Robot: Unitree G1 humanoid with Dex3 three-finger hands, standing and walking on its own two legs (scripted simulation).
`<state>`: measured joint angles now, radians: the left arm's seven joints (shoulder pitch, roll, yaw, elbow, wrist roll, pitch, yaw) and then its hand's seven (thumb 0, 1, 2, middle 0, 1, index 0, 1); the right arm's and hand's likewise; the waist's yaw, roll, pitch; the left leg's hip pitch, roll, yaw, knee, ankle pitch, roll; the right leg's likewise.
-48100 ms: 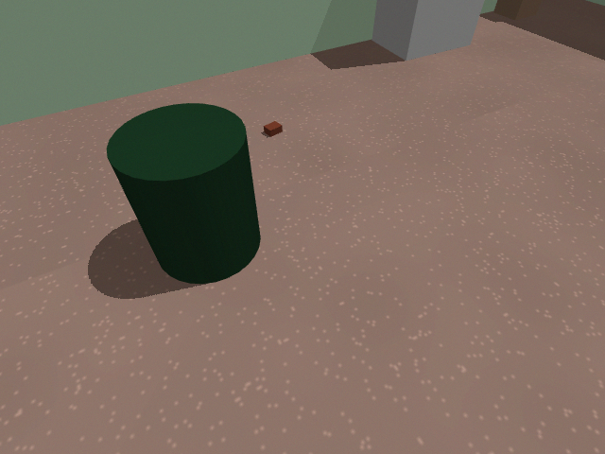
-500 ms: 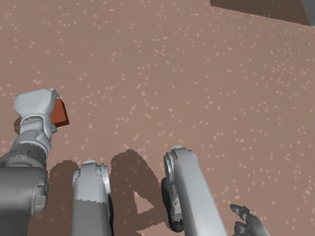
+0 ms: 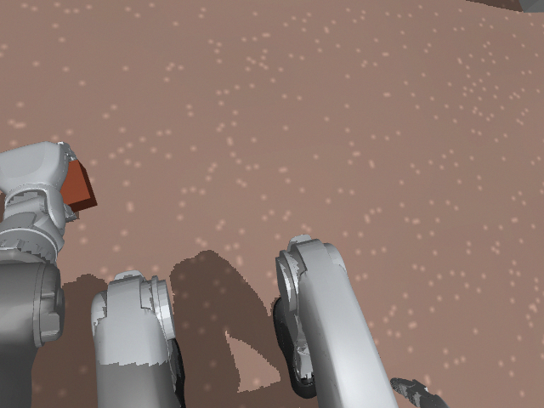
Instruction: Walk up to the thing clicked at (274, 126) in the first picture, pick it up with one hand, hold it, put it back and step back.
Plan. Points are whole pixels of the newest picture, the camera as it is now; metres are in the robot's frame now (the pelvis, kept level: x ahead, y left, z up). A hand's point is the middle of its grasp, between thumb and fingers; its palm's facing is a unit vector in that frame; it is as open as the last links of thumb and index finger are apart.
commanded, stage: crouch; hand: left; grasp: from above
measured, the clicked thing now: (58, 191) +0.48 +0.26 -0.19
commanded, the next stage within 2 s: lower in 0.06 s
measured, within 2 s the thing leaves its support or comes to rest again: neither
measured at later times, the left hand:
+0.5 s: hand (66, 199) +0.47 +0.25 -0.22, palm faces -0.44 -0.13 -0.89, open 9.5 cm
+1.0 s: hand (78, 202) +0.48 +0.25 -0.27, palm faces -0.43 -0.15 -0.89, open 9.5 cm
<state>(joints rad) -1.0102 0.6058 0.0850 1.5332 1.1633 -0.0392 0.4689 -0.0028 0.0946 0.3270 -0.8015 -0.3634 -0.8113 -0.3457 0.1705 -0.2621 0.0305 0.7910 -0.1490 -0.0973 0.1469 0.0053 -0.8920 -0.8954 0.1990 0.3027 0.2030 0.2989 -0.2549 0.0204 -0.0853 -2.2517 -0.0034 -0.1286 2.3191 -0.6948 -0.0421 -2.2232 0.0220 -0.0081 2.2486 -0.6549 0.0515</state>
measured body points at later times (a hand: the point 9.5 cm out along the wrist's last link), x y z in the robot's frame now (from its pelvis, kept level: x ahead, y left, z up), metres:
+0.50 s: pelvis +0.00 +0.00 -0.03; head +0.26 +0.05 +0.33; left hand +0.49 +0.26 -0.17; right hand +0.03 -0.27 -0.13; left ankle +0.08 +0.13 -0.32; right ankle +0.10 -0.13 -0.32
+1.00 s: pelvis +0.01 +0.01 -0.05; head +0.27 +0.06 +0.31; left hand +0.49 +0.26 -0.21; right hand +0.01 -0.26 -0.14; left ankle +0.08 +0.13 -0.32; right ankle +0.10 -0.13 -0.32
